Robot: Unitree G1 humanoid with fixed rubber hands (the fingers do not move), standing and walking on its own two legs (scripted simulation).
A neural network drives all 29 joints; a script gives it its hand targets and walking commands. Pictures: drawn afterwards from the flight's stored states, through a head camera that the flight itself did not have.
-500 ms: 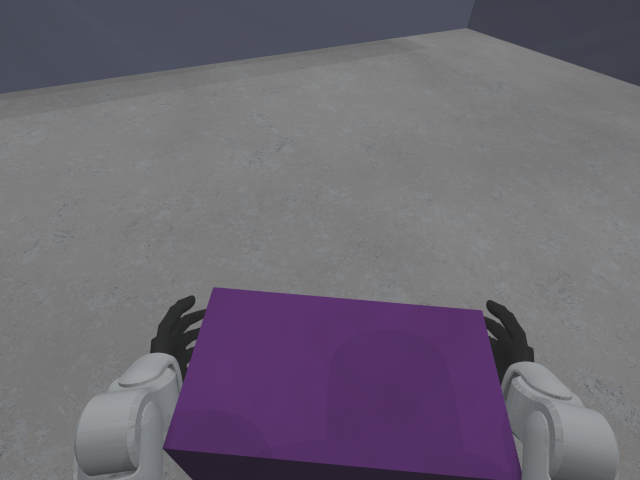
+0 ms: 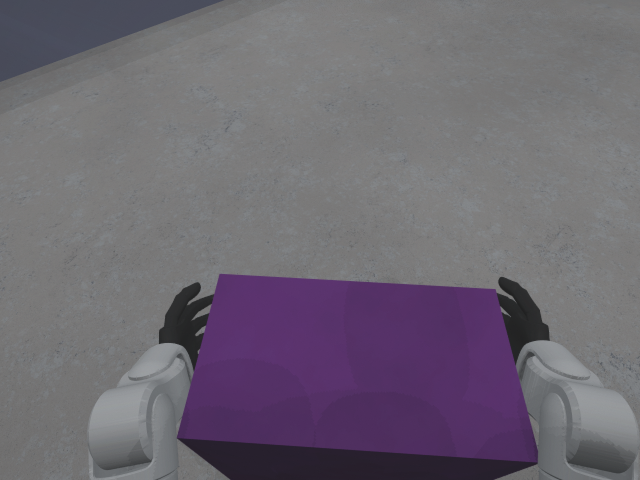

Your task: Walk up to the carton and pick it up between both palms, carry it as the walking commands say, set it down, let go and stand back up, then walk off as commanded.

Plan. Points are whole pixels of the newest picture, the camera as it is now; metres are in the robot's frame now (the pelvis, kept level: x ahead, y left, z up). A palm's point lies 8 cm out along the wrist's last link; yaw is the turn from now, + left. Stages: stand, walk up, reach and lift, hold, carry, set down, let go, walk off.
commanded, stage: carry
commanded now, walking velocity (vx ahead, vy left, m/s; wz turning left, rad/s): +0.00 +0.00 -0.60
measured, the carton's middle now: (346, 397) +0.21 +0.00 +0.00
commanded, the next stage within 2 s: none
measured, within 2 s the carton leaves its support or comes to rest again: neither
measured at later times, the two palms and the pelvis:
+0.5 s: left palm (233, 253) +0.34 +0.14 +0.11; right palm (580, 333) +0.25 -0.22 +0.11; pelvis +0.08 +0.01 +0.02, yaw -16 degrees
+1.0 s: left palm (304, 263) +0.34 +0.06 +0.08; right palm out of the picture +0.21 -0.29 +0.10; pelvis +0.07 -0.03 +0.01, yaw -24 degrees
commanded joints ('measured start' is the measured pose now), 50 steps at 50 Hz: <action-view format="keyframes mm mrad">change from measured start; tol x32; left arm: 1 -417 -825 -823 -334 -270 -46 -141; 50 -457 -699 -825 -268 -222 -19 -126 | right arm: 1 -321 945 819 -281 239 -61 59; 50 -351 806 778 -218 218 -38 67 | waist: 1 -10 -194 -486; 17 -31 293 -270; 30 -28 230 -239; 34 -18 -316 -341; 50 -17 57 -304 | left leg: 1 -55 -11 -39 -117 78 23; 15 328 70 -85 -767 173 62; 26 323 244 16 -561 1060 140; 32 130 188 157 -292 803 18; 34 -271 19 87 -15 -128 -34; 50 85 111 -118 -658 385 98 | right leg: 1 487 -264 355 -236 292 -20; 12 392 -255 471 -219 121 -10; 19 -135 -35 133 486 -422 120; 29 43 16 -26 175 -258 130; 32 322 -76 64 -83 89 99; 34 611 -416 531 -35 947 -67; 50 307 -113 163 -119 -65 48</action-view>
